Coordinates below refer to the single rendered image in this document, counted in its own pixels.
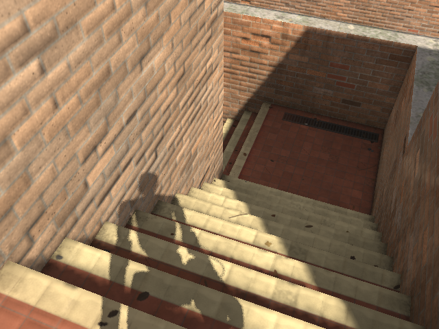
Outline stairs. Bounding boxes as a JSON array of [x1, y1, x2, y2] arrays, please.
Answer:
[[223, 110, 258, 175], [41, 174, 425, 329]]

